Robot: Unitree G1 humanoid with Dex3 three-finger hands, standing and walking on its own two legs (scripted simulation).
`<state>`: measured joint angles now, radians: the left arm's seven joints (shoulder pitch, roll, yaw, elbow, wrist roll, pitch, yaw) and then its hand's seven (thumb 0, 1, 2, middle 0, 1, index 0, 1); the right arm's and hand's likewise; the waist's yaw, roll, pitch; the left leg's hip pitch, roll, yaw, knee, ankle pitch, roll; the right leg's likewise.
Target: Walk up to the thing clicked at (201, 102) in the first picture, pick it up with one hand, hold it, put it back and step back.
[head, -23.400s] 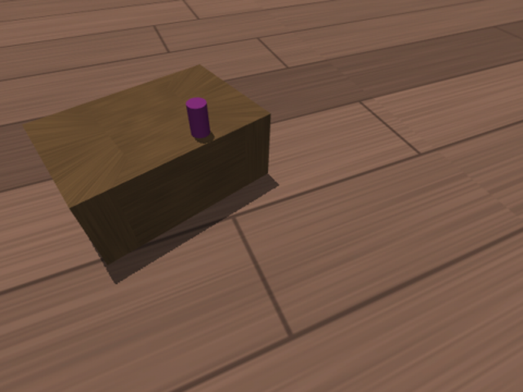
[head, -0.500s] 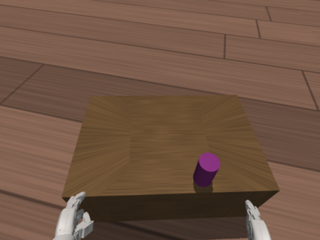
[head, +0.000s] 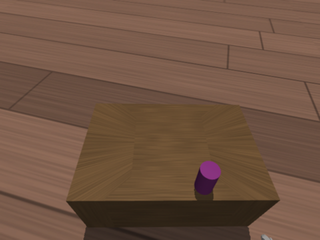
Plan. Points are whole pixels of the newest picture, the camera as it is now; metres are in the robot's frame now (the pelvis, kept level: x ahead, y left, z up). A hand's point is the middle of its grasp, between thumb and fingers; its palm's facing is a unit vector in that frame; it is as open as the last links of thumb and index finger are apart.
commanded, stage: home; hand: right
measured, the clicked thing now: (206, 178) +0.44 -0.20 -0.30
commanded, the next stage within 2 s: stand in 1.40 s
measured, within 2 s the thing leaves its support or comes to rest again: neither
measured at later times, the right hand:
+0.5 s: hand out of the picture +0.03 -0.26 -0.14, palm faces -0.01 +0.93 -0.37, open 17.5 cm
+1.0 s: hand out of the picture +0.04 -0.25 -0.14, palm faces -0.03 +0.93 -0.35, open 17.6 cm
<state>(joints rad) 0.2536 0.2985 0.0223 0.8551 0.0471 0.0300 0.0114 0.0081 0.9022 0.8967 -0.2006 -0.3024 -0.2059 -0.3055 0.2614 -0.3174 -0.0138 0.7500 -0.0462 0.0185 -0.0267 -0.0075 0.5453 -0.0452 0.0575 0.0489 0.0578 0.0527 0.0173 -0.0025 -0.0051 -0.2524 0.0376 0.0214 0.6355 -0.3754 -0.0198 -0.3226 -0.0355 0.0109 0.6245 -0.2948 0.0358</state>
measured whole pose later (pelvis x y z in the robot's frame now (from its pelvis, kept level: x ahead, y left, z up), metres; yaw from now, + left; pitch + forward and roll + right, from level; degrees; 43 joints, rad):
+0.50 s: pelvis -0.02 -0.01 +0.02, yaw +0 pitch -4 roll +0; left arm 0.16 0.32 0.01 1.07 0.03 0.02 0.01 0.00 0.90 0.90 -0.20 -0.30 -0.21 -0.31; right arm 0.21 -0.32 0.00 1.07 -0.03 0.01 -0.03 0.00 0.56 -0.03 0.05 0.05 0.05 0.05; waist 0.00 -0.02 0.04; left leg -0.09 0.06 0.02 0.41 -0.24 -0.04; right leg -0.15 -0.01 0.00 0.38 -0.15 0.02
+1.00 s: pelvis -0.01 +0.00 +0.02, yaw +0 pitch -4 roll +0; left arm 0.17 0.33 0.00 1.14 0.02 0.02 0.00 0.00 0.90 0.90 -0.20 -0.30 -0.21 -0.31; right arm 0.18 -0.33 0.02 1.10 -0.02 0.00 -0.02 0.00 0.57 -0.03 0.05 0.04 0.05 0.05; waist 0.01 -0.02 0.05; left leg -0.08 0.03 0.03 0.38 -0.23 -0.02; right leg -0.16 -0.04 0.02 0.37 -0.15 0.04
